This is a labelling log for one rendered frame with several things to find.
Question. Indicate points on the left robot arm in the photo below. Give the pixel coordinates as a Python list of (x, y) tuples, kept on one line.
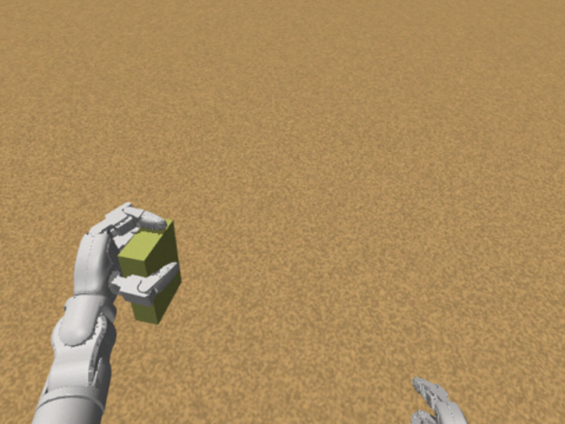
[(77, 386)]

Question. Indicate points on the left robot hand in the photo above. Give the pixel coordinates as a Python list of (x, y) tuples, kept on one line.
[(97, 269)]

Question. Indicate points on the right robot hand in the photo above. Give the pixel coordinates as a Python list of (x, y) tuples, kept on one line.
[(446, 412)]

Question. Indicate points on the carton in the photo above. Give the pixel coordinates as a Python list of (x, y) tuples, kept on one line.
[(147, 252)]

